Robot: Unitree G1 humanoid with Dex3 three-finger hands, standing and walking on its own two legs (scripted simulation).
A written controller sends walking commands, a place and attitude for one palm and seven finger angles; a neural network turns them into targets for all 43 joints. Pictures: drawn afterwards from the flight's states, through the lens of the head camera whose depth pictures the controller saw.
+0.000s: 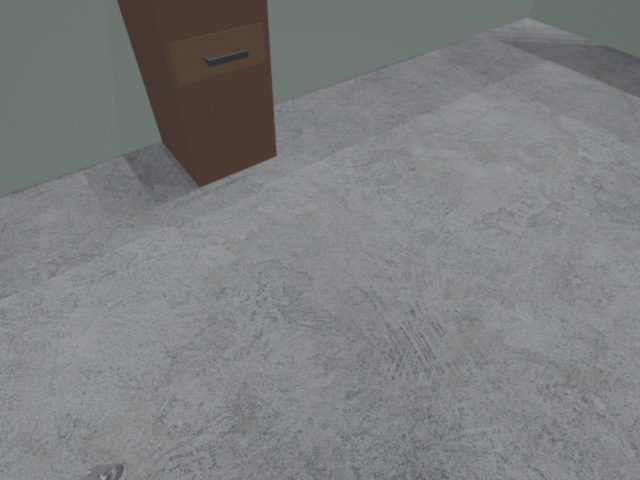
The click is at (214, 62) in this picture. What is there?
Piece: drawer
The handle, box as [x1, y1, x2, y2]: [203, 47, 248, 66]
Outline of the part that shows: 248,54 245,49 239,47 237,51 211,58 207,58 204,56 203,59 207,62 209,66 212,66 248,56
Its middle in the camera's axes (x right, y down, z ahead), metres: -0.37 -0.71 +1.50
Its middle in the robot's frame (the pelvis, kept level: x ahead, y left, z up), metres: +1.56 +0.45 -0.19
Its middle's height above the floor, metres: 0.58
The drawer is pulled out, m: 0.00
